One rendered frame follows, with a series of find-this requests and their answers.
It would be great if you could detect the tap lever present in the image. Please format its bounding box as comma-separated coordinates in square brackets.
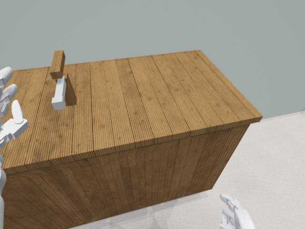
[51, 76, 66, 110]

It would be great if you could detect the counter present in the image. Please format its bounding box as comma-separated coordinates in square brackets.
[0, 50, 263, 229]

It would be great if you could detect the right robot hand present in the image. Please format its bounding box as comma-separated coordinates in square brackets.
[219, 193, 256, 229]

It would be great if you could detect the left robot hand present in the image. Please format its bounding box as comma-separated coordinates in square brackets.
[0, 67, 29, 151]

